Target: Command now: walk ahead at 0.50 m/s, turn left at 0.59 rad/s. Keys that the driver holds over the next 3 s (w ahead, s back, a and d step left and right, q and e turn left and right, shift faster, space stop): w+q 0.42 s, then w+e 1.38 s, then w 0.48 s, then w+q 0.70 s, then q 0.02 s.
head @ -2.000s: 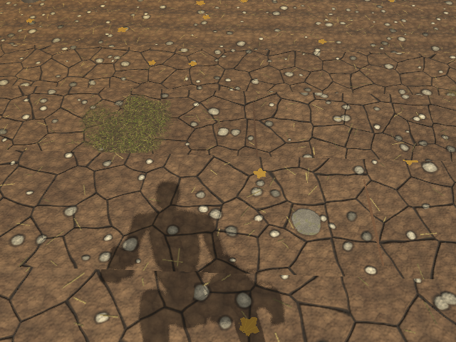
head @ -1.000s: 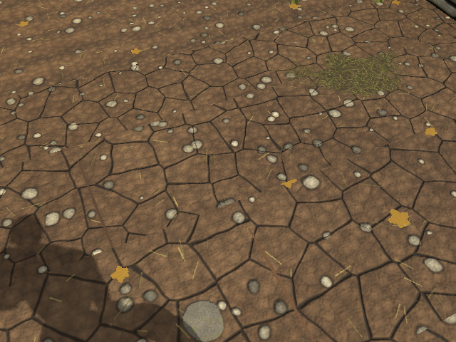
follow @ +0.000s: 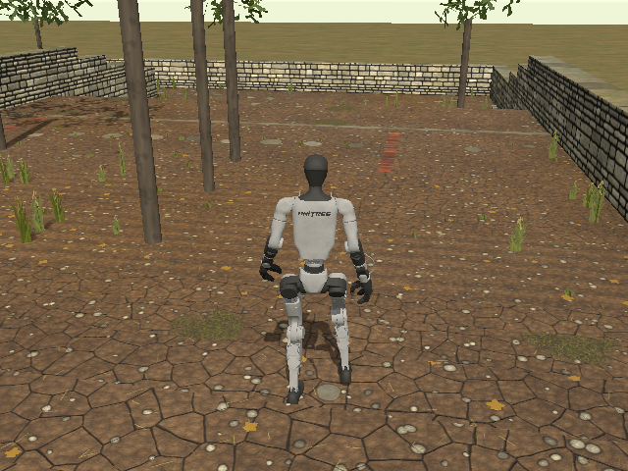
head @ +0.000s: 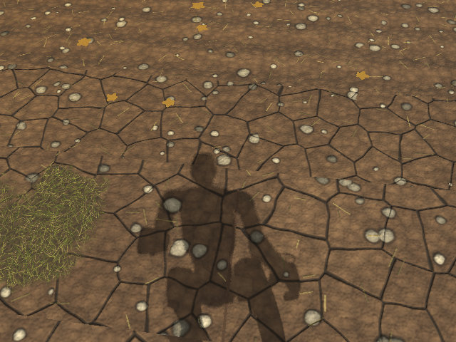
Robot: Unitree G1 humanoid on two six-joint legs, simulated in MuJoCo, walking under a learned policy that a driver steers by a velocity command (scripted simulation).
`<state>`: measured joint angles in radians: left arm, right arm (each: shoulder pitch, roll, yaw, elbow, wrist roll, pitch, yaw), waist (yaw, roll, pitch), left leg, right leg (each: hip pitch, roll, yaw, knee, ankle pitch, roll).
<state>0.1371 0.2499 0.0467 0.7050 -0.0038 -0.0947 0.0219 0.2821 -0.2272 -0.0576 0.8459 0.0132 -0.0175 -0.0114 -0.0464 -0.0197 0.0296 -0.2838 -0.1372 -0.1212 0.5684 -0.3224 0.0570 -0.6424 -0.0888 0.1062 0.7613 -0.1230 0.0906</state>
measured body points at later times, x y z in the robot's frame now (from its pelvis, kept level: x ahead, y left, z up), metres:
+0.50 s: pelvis +0.24 -0.01 +0.01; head +0.27 +0.00 +0.46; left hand +0.16 +0.27 -0.11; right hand +0.50 -0.18 -0.08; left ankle +0.34 +0.17 -0.69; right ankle +0.17 -0.15 -0.73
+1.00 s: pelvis +0.47 +0.08 -0.02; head +0.48 +0.09 +0.43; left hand +0.60 +0.36 -0.13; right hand +0.50 -0.19 -0.15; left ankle +0.33 +0.16 -0.73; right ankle +0.67 -0.06 -0.71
